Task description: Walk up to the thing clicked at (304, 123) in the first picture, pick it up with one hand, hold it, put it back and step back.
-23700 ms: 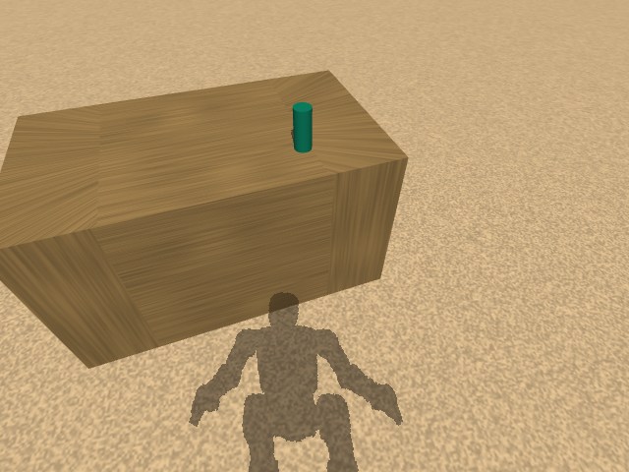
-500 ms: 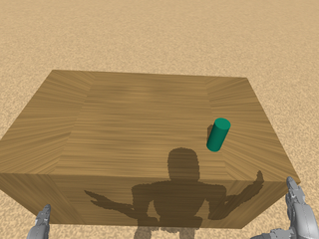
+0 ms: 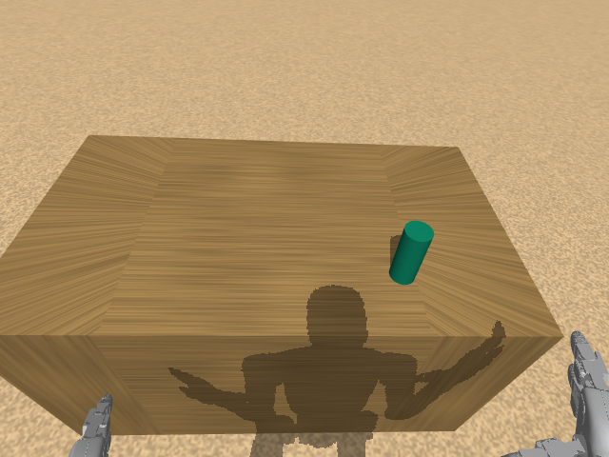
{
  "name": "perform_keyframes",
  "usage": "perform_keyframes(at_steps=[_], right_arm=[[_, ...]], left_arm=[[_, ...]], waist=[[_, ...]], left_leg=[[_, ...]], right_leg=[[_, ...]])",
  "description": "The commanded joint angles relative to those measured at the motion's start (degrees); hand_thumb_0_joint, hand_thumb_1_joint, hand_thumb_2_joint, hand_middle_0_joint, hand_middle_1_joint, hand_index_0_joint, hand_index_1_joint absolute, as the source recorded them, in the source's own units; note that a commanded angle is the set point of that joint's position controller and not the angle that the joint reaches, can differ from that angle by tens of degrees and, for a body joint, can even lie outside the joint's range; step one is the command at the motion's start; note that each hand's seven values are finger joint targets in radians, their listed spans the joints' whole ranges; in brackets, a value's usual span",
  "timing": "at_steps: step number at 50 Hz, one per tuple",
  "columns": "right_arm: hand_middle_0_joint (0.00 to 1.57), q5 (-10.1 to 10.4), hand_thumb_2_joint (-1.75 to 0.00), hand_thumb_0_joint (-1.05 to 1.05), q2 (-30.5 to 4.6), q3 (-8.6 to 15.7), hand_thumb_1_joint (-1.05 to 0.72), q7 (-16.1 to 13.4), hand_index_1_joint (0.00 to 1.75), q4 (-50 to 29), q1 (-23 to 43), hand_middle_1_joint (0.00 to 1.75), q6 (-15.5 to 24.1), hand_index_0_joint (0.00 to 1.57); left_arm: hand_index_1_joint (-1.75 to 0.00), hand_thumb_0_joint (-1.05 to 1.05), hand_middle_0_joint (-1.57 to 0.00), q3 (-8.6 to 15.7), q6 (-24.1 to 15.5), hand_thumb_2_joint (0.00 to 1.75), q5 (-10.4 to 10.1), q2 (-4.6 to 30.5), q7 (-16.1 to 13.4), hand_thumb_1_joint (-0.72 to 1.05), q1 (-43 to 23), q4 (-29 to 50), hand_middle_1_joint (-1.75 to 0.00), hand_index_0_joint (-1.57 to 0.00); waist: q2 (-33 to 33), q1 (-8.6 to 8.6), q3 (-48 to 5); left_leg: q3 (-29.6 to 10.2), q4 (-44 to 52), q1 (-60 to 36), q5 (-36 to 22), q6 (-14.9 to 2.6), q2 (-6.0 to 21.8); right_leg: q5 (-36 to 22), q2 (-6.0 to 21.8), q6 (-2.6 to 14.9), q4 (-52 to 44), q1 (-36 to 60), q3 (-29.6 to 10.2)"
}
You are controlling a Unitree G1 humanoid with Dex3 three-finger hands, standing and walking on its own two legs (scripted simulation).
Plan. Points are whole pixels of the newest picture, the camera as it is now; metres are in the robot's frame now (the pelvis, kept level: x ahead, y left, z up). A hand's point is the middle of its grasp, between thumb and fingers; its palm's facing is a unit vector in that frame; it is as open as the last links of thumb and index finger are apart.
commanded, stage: home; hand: right
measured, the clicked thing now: (409, 254) +0.51 -0.22 -0.07
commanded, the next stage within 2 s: none
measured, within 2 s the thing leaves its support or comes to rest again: neither
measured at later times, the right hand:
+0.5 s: hand (437, 441) +0.18 -0.18 -0.07, palm faces +0.07 +0.98 -0.17, open 17.4 cm
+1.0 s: hand (446, 450) +0.17 -0.19 -0.07, palm faces +0.12 +0.96 -0.27, open 17.5 cm
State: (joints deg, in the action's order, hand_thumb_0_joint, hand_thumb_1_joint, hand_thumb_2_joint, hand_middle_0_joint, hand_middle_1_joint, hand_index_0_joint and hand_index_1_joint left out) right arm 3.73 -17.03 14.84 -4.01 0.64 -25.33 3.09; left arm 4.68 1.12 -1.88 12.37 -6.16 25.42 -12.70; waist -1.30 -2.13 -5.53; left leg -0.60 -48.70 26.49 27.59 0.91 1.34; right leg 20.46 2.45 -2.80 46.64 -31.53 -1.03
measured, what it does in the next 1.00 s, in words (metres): stands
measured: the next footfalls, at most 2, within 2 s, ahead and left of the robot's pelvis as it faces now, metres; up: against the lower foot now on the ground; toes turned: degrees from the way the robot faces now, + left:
none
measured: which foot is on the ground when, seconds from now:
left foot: down 0.00-1.00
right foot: down 0.00-1.00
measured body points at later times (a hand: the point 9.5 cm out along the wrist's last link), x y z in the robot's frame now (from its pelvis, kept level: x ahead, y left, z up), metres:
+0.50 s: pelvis +0.01 -0.02 +0.00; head +0.04 -0.03 +0.44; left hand +0.17 +0.22 -0.05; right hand +0.18 -0.23 -0.06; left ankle -0.03 +0.13 -0.70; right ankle +0.03 -0.15 -0.70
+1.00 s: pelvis +0.00 -0.01 -0.01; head +0.03 -0.01 +0.44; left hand +0.15 +0.24 -0.09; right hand +0.16 -0.24 -0.05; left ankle -0.03 +0.13 -0.70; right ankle +0.03 -0.15 -0.70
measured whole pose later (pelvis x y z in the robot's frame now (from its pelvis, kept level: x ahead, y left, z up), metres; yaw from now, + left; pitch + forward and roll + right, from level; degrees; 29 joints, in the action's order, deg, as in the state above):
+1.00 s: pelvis +0.00 -0.01 -0.01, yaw +1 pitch +7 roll +1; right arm 1.1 -10.9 0.1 -7.6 3.5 -25.9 -7.8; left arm 0.0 -2.7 -1.5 12.0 -7.6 15.7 -28.5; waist -1.3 0.9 -4.7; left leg -0.4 -52.0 30.4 28.8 1.3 0.2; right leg 23.2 3.5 -2.4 52.8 -36.7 -1.6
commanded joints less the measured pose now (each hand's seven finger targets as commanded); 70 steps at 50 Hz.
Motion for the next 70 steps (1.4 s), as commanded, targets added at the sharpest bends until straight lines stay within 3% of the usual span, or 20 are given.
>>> perform_keyframes(at_steps=[1,5,7,10,11,14,17,20,23,24,25,26,31,38,41,50,56,62,63,70], right_arm=[[0.06,0.25,-0.07,0.00,-7.25,5.20,0.53,-0.84,0.06,-3.99,-0.32,0.06,3.16,0.06],[0.05,-0.34,-0.06,0.00,-2.57,-1.26,0.55,0.73,0.05,-3.12,4.69,0.05,3.97,0.05],[0.05,-0.45,-0.05,0.00,-2.76,-2.18,0.57,0.90,0.05,-4.81,6.78,0.05,3.94,0.05],[0.05,-0.70,-0.06,0.00,-4.44,-0.97,0.54,0.76,0.05,-5.82,3.28,0.05,2.60,0.05],[0.05,-0.82,-0.06,0.00,-6.44,0.16,0.55,0.50,0.05,-6.51,3.33,0.05,2.09,0.05],[0.05,-1.25,-0.05,0.00,-1.00,-6.84,0.56,0.54,0.05,-4.05,2.54,0.05,0.22,0.05],[0.05,-1.66,-0.05,0.00,0.56,-8.59,0.56,0.29,0.05,-1.93,3.52,0.05,-0.75,0.05],[0.05,-1.93,-0.06,0.00,0.96,-10.54,0.55,0.00,0.05,-0.93,4.81,0.05,-0.32,0.05],[0.05,-2.02,-0.06,0.00,-0.64,-10.15,0.54,-0.49,0.05,-2.63,3.78,0.06,-0.02,0.05],[0.05,-2.14,-0.07,0.00,-1.33,-9.45,0.53,-0.78,0.06,-2.80,2.47,0.06,-0.24,0.05],[0.05,-2.10,-0.02,0.00,-5.23,-3.50,0.61,-2.36,0.04,-5.33,0.90,0.04,-0.95,0.05],[0.05,-2.36,-0.02,0.00,-2.13,-7.42,0.60,-2.28,0.04,-4.74,-0.74,0.04,-1.80,0.05],[0.05,-2.06,-0.04,0.00,2.59,-13.58,0.57,-2.52,0.05,-3.42,-0.63,0.05,-3.71,0.05],[0.05,-2.57,-0.06,0.00,0.62,-11.86,0.55,-3.21,0.05,-5.95,1.91,0.05,-5.23,0.05],[0.05,-2.59,-0.05,0.00,-1.03,-10.23,0.56,-3.70,0.05,-7.95,2.36,0.05,-6.26,0.05],[0.05,-2.83,-0.06,0.00,1.28,-12.43,0.55,-4.66,0.05,-7.88,0.48,0.05,-8.65,0.05],[0.05,-2.99,-0.05,0.00,0.70,-11.91,0.55,-4.87,0.05,-7.74,1.44,0.05,-9.47,0.05],[0.05,-3.02,-0.05,0.00,-0.44,-11.17,0.55,-4.92,0.05,-9.65,1.14,0.05,-10.17,0.05],[0.05,-3.13,-0.06,0.00,0.65,-12.24,0.54,-4.83,0.05,-8.22,0.25,0.05,-10.67,0.05],[0.05,-3.16,-0.06,0.00,0.14,-11.62,0.54,-5.15,0.05,-8.79,0.85,0.05,-11.54,0.05]], left_arm=[[-0.19,0.00,-0.13,1.33,-3.51,0.24,-0.08,5.53,-0.20,-0.30,-2.21,11.61,-0.19,-0.13],[-0.23,0.00,-0.16,-8.47,-3.99,0.56,0.01,-2.66,1.07,0.02,-6.38,9.94,-0.23,-0.16],[-0.22,0.00,-0.16,-5.53,-4.20,0.65,0.13,-0.04,0.82,0.18,-4.60,8.10,-0.22,-0.15],[-0.23,0.00,-0.16,2.90,-4.86,0.67,0.43,8.46,0.26,0.42,-1.67,8.04,-0.23,-0.16],[-0.24,0.00,-0.16,4.14,-4.84,0.70,0.36,9.64,0.15,0.50,-1.37,8.27,-0.24,-0.16],[-0.26,0.00,-0.18,3.70,-4.78,0.78,0.47,9.86,0.26,0.70,-1.92,7.71,-0.26,-0.18],[-0.28,0.00,-0.19,-1.46,-4.48,0.86,0.42,4.95,0.65,0.82,-5.19,9.19,-0.28,-0.19],[-0.29,0.00,-0.19,-6.01,-4.04,0.87,0.39,0.38,0.90,0.84,-9.55,10.80,-0.29,-0.19],[-0.29,0.00,-0.20,-4.23,-3.47,0.89,0.61,2.12,0.79,0.87,-7.53,11.06,-0.29,-0.20],[-0.30,0.00,-0.20,-2.86,-3.28,0.90,0.83,3.35,0.74,0.89,-5.97,10.61,-0.30,-0.20],[-0.30,0.00,-0.20,-0.23,-3.22,0.90,0.57,9.11,0.16,0.90,-8.13,-1.46,-0.30,-0.20],[-0.30,0.00,-0.20,-1.22,-3.60,0.90,0.49,7.81,0.12,0.90,-8.00,0.34,-0.30,-0.20],[-0.30,0.00,-0.20,-2.72,-4.23,0.90,0.36,5.70,-0.18,0.90,-10.40,-2.13,-0.30,-0.20],[-0.30,0.00,-0.20,-1.99,-5.35,0.90,0.29,6.48,-0.66,0.90,-13.14,-4.35,-0.30,-0.20],[-0.30,0.00,-0.20,-1.88,-6.07,0.90,0.26,6.64,-1.27,0.90,-13.32,-5.12,-0.30,-0.20],[-0.30,0.00,-0.20,-2.34,-7.50,0.90,0.62,6.35,-2.31,0.90,-13.96,-6.60,-0.30,-0.20],[-0.30,0.00,-0.20,-2.34,-8.23,0.90,0.89,6.50,-2.69,0.90,-14.16,-6.91,-0.30,-0.20],[-0.30,0.00,-0.20,-2.34,-8.67,0.90,1.02,6.40,-3.24,0.90,-13.96,-7.11,-0.30,-0.20],[-0.30,0.00,-0.20,-2.32,-8.75,0.90,0.99,6.51,-3.37,0.90,-13.85,-7.22,-0.30,-0.20],[-0.30,0.00,-0.20,-2.55,-9.23,0.90,1.14,6.49,-3.58,0.90,-14.62,-7.65,-0.30,-0.20]], waist=[[3.53,-0.68,1.26],[2.31,-0.14,1.37],[0.03,1.23,-0.73],[-2.46,2.60,-6.47],[-2.36,2.50,-8.16],[-0.14,3.24,-5.86],[1.03,2.22,-5.06],[1.48,0.88,-3.90],[-3.19,0.66,-7.03],[-4.42,0.52,-9.05],[-6.73,0.62,-8.48],[-5.33,1.77,-7.94],[-1.39,3.85,-3.29],[3.11,3.26,-4.35],[3.04,2.96,-7.63],[-0.28,2.85,-4.47],[0.88,3.13,-2.94],[1.18,3.00,-7.50],[2.03,3.53,-7.33],[-0.73,2.73,-4.03]], left_leg=[[3.30,11.14,3.12,-9.61,-0.16,-1.48],[2.66,10.54,3.77,-10.86,0.03,-1.16],[2.67,9.68,4.10,-12.14,-0.20,-1.41],[3.67,7.68,3.29,-15.38,-0.54,-2.10],[3.92,7.42,2.50,-16.36,-0.45,-2.14],[4.51,7.13,3.18,-17.68,-0.36,-2.23],[4.68,7.00,3.21,-15.46,-0.61,-2.26],[3.73,7.73,2.63,-12.73,-0.55,-1.79],[3.35,6.60,1.74,-13.95,-1.06,-1.81],[3.45,5.83,1.00,-15.87,-1.17,-1.90],[3.28,5.16,1.89,-16.22,-1.13,-2.60],[3.32,5.47,1.59,-16.35,-1.06,-2.79],[3.55,6.31,4.35,-17.11,-0.22,-2.67],[3.52,6.50,5.40,-13.36,0.01,-2.81],[2.71,6.15,3.92,-16.51,0.48,-2.45],[3.50,6.54,5.94,-9.87,-0.43,-2.72],[3.48,7.01,7.09,-8.07,-0.39,-2.79],[2.67,6.51,4.14,-15.37,0.39,-2.32],[2.97,6.13,4.69,-15.82,0.42,-2.47],[3.54,6.70,6.31,-9.40,-0.41,-2.68]], right_leg=[[-6.76,-2.01,2.76,-6.75,5.73,3.95],[-7.39,-2.16,2.73,-6.21,4.36,4.79],[-7.97,-1.99,2.56,-6.63,6.17,4.69],[-11.81,-1.37,2.09,-7.06,10.73,3.72],[-13.16,-1.23,2.07,-6.84,11.87,3.37],[-14.88,-0.89,2.26,-5.89,11.59,2.81],[-12.69,-0.82,2.41,-5.41,8.43,2.32],[-8.89,-1.36,2.63,-4.82,5.09,3.17],[-10.20,-1.35,1.98,-5.12,6.69,3.54],[-12.78,-1.22,1.72,-4.79,7.87,3.42],[-12.72,-0.71,1.87,-3.22,7.74,2.84],[-12.58,-0.57,1.93,-3.44,8.00,3.03],[-10.95,-0.75,2.72,-2.16,4.79,3.39],[-8.09,-0.65,3.05,-1.49,4.80,2.49],[-9.97,-0.97,3.29,-0.03,5.78,2.80],[-4.86,-1.00,2.66,-1.93,3.95,2.55],[-3.13,-0.92,2.84,-2.01,3.02,2.37],[-8.70,-1.28,3.22,0.29,4.90,2.95],[-9.32,-1.11,3.25,0.27,5.01,2.73],[-4.43,-0.99,2.69,-1.84,3.54,2.25]])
